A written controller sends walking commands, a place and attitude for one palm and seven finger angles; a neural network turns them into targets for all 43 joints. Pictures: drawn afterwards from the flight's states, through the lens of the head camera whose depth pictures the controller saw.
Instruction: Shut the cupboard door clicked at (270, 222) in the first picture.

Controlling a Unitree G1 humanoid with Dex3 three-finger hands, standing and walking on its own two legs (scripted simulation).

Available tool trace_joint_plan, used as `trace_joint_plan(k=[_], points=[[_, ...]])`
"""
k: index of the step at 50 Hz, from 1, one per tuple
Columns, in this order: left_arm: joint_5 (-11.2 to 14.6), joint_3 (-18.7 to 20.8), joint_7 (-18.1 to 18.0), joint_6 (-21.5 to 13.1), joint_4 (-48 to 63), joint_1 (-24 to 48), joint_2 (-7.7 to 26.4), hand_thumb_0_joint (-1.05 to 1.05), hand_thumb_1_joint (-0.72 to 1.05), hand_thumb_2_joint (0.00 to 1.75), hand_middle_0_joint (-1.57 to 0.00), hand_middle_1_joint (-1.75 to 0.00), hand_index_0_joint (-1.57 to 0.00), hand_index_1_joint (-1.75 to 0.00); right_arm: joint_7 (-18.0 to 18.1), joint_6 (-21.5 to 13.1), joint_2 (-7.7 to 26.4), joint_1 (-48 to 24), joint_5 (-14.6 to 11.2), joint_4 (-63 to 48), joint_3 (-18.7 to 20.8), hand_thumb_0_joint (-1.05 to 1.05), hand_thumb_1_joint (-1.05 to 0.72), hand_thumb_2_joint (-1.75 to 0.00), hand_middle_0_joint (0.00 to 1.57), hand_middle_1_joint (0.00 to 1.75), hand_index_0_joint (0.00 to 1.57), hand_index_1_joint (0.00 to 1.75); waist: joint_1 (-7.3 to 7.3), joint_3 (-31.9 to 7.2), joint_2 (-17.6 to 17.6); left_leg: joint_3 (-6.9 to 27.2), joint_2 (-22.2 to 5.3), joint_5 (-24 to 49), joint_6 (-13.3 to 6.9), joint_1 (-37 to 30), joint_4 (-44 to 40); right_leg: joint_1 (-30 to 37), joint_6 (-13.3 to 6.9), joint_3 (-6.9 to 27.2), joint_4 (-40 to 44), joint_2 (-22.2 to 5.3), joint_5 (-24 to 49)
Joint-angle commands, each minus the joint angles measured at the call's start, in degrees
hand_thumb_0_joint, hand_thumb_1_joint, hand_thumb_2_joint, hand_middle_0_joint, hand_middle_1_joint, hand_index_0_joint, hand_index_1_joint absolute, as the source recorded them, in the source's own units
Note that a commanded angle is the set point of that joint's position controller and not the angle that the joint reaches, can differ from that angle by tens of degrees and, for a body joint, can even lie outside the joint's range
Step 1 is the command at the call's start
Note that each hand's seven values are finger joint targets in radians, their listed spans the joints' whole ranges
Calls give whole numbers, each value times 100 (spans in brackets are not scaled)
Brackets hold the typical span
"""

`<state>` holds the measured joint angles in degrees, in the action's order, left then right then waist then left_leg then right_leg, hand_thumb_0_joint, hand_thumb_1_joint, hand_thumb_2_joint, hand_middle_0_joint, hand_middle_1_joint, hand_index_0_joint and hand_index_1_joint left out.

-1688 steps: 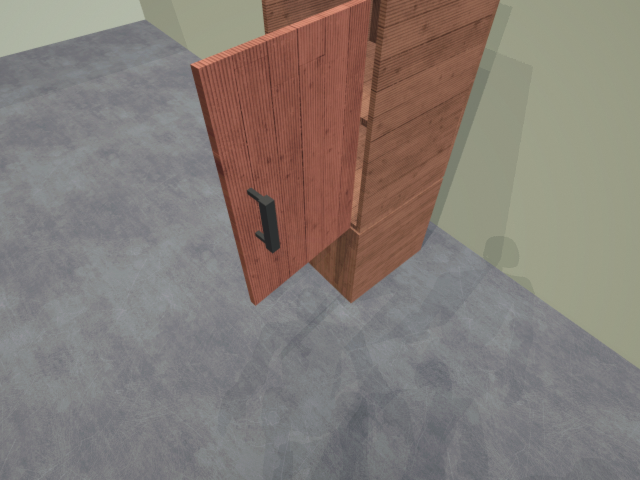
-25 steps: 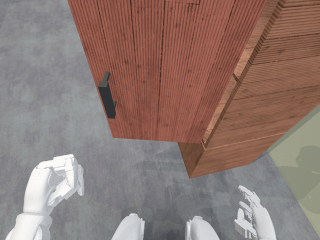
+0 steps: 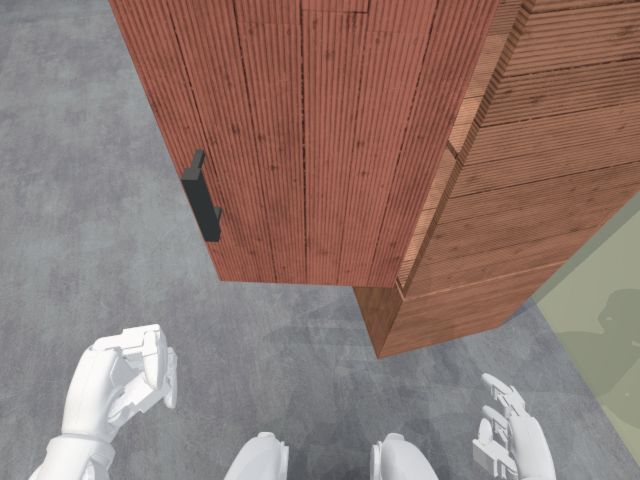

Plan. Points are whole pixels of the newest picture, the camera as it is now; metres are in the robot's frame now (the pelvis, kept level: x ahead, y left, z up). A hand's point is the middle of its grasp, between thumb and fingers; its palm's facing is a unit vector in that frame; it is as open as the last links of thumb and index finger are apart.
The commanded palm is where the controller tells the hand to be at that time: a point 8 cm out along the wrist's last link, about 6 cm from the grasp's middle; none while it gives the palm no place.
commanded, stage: bring the fist close to the handle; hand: left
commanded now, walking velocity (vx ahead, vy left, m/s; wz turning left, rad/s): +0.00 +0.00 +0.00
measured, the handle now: (206, 197) +0.47 +0.19 +0.05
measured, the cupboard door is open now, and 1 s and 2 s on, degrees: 73 73 70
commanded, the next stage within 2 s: push the door shut along its arc in 1.40 s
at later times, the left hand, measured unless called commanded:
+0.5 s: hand (189, 315) +0.29 +0.17 +0.06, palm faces +0.03 -1.00 -0.03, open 3.1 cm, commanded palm +0.27 +0.22 +0.06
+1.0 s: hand (219, 266) +0.36 +0.15 +0.05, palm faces +0.02 -1.00 -0.02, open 3.1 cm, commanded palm +0.34 +0.20 +0.06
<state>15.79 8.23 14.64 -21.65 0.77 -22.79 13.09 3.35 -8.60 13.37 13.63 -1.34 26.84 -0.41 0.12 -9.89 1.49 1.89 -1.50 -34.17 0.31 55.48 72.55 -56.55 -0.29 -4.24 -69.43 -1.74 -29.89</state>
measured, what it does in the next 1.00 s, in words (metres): stands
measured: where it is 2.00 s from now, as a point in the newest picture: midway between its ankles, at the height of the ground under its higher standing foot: outside the picture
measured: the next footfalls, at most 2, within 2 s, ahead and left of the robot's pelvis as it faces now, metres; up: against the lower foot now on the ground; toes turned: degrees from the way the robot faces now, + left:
none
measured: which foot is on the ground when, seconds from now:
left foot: down 0.00-1.00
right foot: down 0.00-1.00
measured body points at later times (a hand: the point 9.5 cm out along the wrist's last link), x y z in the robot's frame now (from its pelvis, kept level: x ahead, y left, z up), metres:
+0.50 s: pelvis +0.00 +0.01 +0.01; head +0.08 +0.01 +0.45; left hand +0.28 +0.22 +0.06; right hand +0.17 -0.23 -0.08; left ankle +0.01 +0.12 -0.63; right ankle +0.04 -0.12 -0.63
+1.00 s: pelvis +0.01 +0.00 +0.01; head +0.10 +0.00 +0.45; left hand +0.35 +0.21 +0.05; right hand +0.15 -0.24 -0.09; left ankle +0.01 +0.12 -0.63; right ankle +0.04 -0.12 -0.63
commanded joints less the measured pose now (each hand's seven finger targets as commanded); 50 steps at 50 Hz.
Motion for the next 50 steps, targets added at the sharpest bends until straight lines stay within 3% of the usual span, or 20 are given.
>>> trace_joint_plan(k=[1, 3, 5, 6, 9, 12, 13, 14, 17, 18, 21, 23, 26, 33, 37, 40, 42, 45, 47, 50], points=[[168, 603, -206, -633, 1429, 534, 774, 0, 90, 90, -130, -150, -130, -150, 70, -359, 707, -217, 30, -882, 303, 0, -90, -90, 20, 30, 20, 30, 47, -1181, -20, -49, 234, 1261, -126, -316, -1064, 1241, -59, 335, 1128, 187, 586], [95, 413, -243, -731, 1352, 963, 670, 0, 90, 90, -130, -150, -130, -150, 70, -391, 722, -216, 67, -783, 273, 0, -90, -90, 20, 30, 20, 30, 126, -1080, 178, -13, 232, 1231, -126, -351, -1031, 1011, -93, 262, 1035, 202, 566], [37, 214, -237, -731, 1044, 1051, 504, 0, 90, 90, -130, -150, -130, -150, 55, -429, 759, -181, 63, -729, 280, 0, -90, -90, 20, 30, 20, 30, 190, -986, 103, 23, 227, 1076, -116, -325, -1059, 823, -89, 205, 1016, 210, 425], [0, 156, -217, -708, 968, 1183, 505, 0, 90, 90, -130, -150, -130, -150, 58, -444, 798, -158, 51, -691, 285, 0, -90, -90, 20, 30, 20, 30, 245, -1032, 26, 50, 214, 1060, -123, -349, -1061, 774, -86, 184, 1009, 210, 424], [-93, -225, -111, -444, 959, 1327, 331, 0, 90, 90, -130, -150, -130, -150, 54, -442, 837, -114, 16, -762, 296, 0, -90, -90, 20, 30, 20, 30, 230, -1275, 203, 61, 213, 1201, -137, -593, -1198, 877, -93, 139, 1014, 187, 646], [-155, 46, -254, -164, 971, 1412, 635, 0, 90, 90, -130, -150, -130, -150, 66, -391, 858, -61, 20, -774, 301, 0, -90, -90, 20, 30, 20, 30, 103, -1496, 202, 96, 203, 1486, -122, -740, -1307, 1109, -116, 96, 987, 198, 918], [-202, 69, -331, -131, 1084, 1610, 640, 0, 90, 90, -130, -150, -130, -150, 53, -368, 827, -105, 24, -779, 290, 0, -90, -90, 20, 30, 20, 30, 87, -1610, 279, 72, 205, 1595, -116, -814, -1329, 1169, -111, 94, 974, 176, 1030], [-204, 159, -440, -98, 1043, 1563, 636, 0, 90, 90, -130, -150, -130, -150, 36, -342, 798, -85, 34, -790, 288, 0, -90, -90, 20, 30, 20, 30, 54, -1632, 104, 70, 204, 1658, -108, -813, -1357, 1254, -100, 71, 975, 176, 1094], [-227, 466, -769, -163, 914, 1648, 755, 0, 90, 90, -130, -150, -130, -150, 9, -261, 759, -118, 72, -754, 284, 0, -90, -90, 20, 30, 20, 30, -52, -1656, 18, 48, 202, 1848, -83, -784, -1357, 1388, -111, 65, 928, 195, 1286], [-265, 262, -824, -210, 945, 1702, 517, 0, 90, 90, -130, -150, -130, -150, -24, -251, 712, -144, 75, -781, 269, 0, -90, -90, 20, 30, 20, 30, -23, -1673, 98, 17, 205, 1912, -67, -858, -1380, 1375, -106, 43, 904, 176, 1348], [-352, -43, -935, -262, 628, 1697, 238, 0, 90, 90, -130, -150, -130, -150, -104, -206, 723, -101, 93, -718, 266, 0, -90, -90, 20, 30, 20, 30, 83, -1462, 78, -11, 185, 1863, -51, -854, -1389, 1245, -98, 23, 967, 175, 1333], [-446, -199, -883, -250, 321, 2057, 195, 0, 90, 90, -130, -150, -130, -150, -113, -168, 776, -57, 91, -649, 277, 0, -90, -90, 20, 30, 20, 30, 232, -1268, -141, -7, 171, 1680, -79, -713, -1358, 1160, -76, 55, 1043, 165, 1214], [-522, -259, -782, -273, 109, 2607, 282, 0, 90, 90, -130, -150, -130, -150, -90, -146, 831, -50, 69, -573, 292, 0, -90, -90, 20, 30, 20, 30, 301, -1217, -111, 17, 171, 1448, -87, -705, -1385, 1049, -90, 97, 1099, 157, 988], [-441, 124, -897, -481, 127, 3659, 548, 0, 90, 90, -130, -150, -130, -150, -44, -125, 791, -87, 97, -387, 300, 0, -90, -90, 20, 30, 20, 30, 167, -1933, 216, -5, 190, 1948, -79, -1063, -1374, 1344, -120, 148, 991, 130, 1441], [-502, 153, -993, -442, -438, 3439, 493, 0, 90, 90, -130, -150, -130, -150, -116, -48, 772, -7, 111, -307, 308, 0, -90, -90, 20, 30, 20, 30, 113, -1959, 188, -63, 182, 2219, -59, -1024, -1381, 1515, -115, 150, 965, 136, 1774], [-582, 4, -960, -281, -980, 3849, 370, 0, 90, 90, -130, -150, -130, -150, -159, 68, 804, 69, 83, -240, 317, 0, -90, -90, 20, 30, 20, 30, 282, -1677, -142, -95, 160, 1956, -61, -869, -1408, 1421, -68, 158, 1078, 132, 1651], [-560, 114, -921, -197, -1221, 3943, 463, 0, 90, 90, -130, -150, -130, -150, -147, 128, 835, 109, 71, -254, 326, 0, -90, -90, 20, 30, 20, 30, 260, -1556, -173, -112, 173, 1881, -84, -769, -1439, 1510, -77, 204, 1164, 134, 1628], [-490, 238, -871, -271, -1367, 4467, 515, 0, 90, 90, -130, -150, -130, -150, -118, 178, 825, 97, 59, -231, 321, 0, -90, -90, 20, 30, 20, 30, 306, -1669, -421, -163, 185, 1778, -105, -696, -1409, 1655, -37, 283, 1229, 114, 1622], [-479, 340, -896, -460, -1209, 4852, 638, 0, 90, 90, -130, -150, -130, -150, -88, 173, 818, 109, 78, -197, 327, 0, -90, -90, 20, 30, 20, 30, 266, -1853, -166, -151, 182, 1967, -102, -821, -1389, 1677, -66, 287, 1137, 118, 1792], [-508, 253, -932, -705, -1283, 5203, 542, 0, 90, 90, -130, -150, -130, -150, -113, 146, 772, 133, 105, -59, 328, 0, -90, -90, 20, 30, 20, 30, 302, -2074, 39, -146, 166, 2171, -76, -1019, -1357, 1597, -73, 270, 1056, 113, 1964]])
